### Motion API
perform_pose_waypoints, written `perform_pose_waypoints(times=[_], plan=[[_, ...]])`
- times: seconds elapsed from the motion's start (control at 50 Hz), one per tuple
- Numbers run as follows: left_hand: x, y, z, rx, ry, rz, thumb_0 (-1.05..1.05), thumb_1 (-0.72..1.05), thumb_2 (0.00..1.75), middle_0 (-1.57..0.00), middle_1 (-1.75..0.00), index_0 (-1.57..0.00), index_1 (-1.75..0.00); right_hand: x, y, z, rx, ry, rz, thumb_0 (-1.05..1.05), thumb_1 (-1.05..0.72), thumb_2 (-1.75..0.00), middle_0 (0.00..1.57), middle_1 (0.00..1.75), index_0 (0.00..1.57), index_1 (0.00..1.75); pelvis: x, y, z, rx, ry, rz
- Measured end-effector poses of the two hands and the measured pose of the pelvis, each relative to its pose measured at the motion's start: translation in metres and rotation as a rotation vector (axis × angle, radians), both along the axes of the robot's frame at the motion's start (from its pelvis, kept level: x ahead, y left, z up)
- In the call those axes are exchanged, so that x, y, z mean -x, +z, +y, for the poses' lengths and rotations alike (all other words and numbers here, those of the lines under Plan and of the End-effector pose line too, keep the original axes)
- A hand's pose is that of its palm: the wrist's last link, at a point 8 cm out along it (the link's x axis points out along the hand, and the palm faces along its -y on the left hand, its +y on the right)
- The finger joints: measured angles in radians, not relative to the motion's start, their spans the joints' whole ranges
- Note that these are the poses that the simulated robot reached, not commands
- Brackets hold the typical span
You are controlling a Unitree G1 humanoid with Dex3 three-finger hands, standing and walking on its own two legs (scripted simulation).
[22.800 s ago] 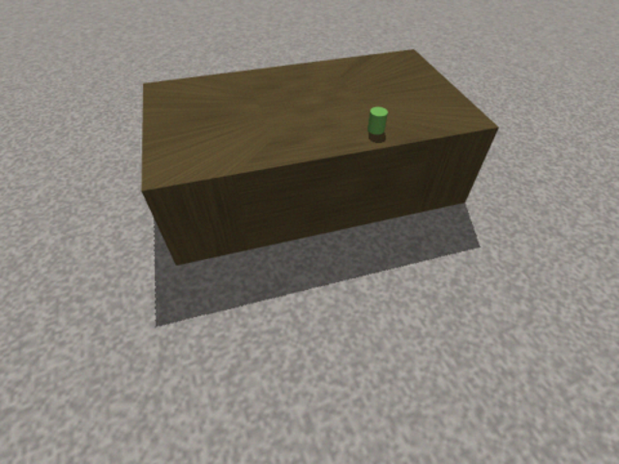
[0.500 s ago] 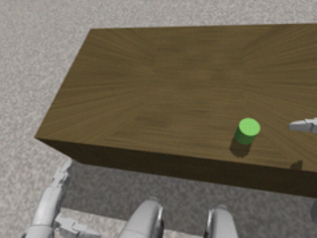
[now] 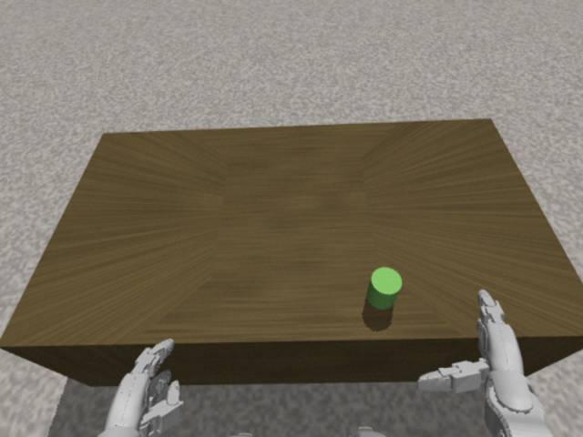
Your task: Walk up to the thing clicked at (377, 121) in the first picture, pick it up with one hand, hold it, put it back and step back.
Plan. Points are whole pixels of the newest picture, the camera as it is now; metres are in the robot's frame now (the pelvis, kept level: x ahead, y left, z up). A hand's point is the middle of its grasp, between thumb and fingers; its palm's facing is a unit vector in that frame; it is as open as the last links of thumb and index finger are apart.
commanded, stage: home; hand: right
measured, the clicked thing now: (383, 288) +0.45 -0.17 -0.27
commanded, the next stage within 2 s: none
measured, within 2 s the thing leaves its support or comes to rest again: neither
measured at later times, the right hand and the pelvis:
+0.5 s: hand (430, 432) +0.15 -0.16 -0.06, palm faces +0.15 +0.95 -0.27, open 17.4 cm; pelvis -0.01 +0.03 +0.00, yaw -1 degrees
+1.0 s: hand out of the picture +0.14 -0.16 -0.07, palm faces +0.15 +0.95 -0.27, open 17.4 cm; pelvis -0.02 +0.02 +0.00, yaw -1 degrees
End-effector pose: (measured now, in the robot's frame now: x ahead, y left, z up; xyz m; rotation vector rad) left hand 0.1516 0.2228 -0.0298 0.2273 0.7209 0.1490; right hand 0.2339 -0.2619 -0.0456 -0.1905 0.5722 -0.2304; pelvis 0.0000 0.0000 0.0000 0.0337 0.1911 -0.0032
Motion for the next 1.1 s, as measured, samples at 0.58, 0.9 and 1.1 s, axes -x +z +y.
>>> perform_pose_waypoints(times=[0.58, 0.9, 1.1], plan=[[0.015, -0.044, 0.037, -0.015, 0.057, 0.0, 0.01, 0.9, 0.9, -0.2, -0.3, -0.2, -0.31, 0.109, 0.01, 0.062, 0.008, -0.02, 0.122, -0.01, 0.52, -0.06, 0.06, 0.05, 0.06, 0.06, 0.018, -0.004, 0.028, 0.02, -0.02, -0.079], [0.018, -0.04, 0.035, -0.042, 0.05, -0.036, 0.01, 0.9, 0.9, -0.2, -0.31, -0.2, -0.31, 0.117, 0.008, 0.056, 0.009, -0.028, 0.147, -0.01, 0.53, -0.06, 0.06, 0.05, 0.06, 0.06, 0.022, -0.003, 0.024, 0.014, -0.021, -0.088], [0.015, -0.039, 0.025, -0.043, 0.05, -0.041, 0.01, 0.9, 0.9, -0.2, -0.31, -0.21, -0.31, 0.113, 0.007, 0.049, 0.005, -0.025, 0.159, -0.01, 0.52, -0.06, 0.06, 0.05, 0.06, 0.06, 0.019, -0.002, 0.016, 0.008, -0.017, -0.086]])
